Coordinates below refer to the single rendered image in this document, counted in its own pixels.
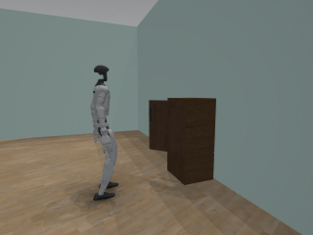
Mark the right robot forearm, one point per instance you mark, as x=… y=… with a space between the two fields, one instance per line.
x=101 y=120

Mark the right robot upper arm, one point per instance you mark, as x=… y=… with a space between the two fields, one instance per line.
x=103 y=91

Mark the cupboard door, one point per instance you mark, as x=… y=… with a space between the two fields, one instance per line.
x=166 y=130

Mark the robot head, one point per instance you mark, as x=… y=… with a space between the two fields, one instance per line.
x=101 y=70

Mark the robot left hand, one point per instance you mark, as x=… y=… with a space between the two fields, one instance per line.
x=98 y=135

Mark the robot right hand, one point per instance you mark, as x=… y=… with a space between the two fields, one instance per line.
x=105 y=140

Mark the right robot foot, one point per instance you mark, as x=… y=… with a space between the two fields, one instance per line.
x=106 y=195

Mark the handle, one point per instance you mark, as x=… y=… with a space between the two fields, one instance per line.
x=150 y=114

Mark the left robot upper arm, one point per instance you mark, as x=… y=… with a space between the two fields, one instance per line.
x=92 y=105

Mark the left robot forearm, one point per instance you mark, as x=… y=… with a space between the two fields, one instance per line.
x=94 y=118

